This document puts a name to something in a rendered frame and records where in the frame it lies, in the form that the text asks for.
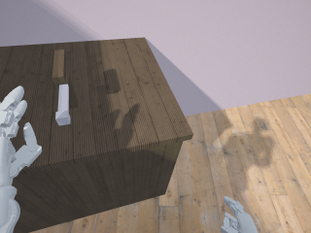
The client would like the left robot forearm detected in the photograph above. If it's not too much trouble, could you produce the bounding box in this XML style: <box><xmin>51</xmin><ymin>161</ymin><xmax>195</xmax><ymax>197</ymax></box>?
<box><xmin>0</xmin><ymin>185</ymin><xmax>20</xmax><ymax>233</ymax></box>

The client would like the robot right hand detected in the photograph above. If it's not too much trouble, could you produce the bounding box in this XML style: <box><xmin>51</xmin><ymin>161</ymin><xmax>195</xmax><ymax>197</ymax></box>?
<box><xmin>221</xmin><ymin>196</ymin><xmax>259</xmax><ymax>233</ymax></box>

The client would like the tap lever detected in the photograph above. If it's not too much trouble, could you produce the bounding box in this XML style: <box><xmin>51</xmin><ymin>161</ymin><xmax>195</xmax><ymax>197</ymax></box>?
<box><xmin>55</xmin><ymin>83</ymin><xmax>71</xmax><ymax>126</ymax></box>

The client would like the counter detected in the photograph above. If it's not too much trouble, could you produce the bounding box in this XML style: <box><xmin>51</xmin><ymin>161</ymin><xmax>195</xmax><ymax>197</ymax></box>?
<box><xmin>0</xmin><ymin>37</ymin><xmax>193</xmax><ymax>233</ymax></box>

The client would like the robot left hand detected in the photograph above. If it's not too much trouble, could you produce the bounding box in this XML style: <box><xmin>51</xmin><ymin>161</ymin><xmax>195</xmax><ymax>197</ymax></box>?
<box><xmin>0</xmin><ymin>85</ymin><xmax>42</xmax><ymax>186</ymax></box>

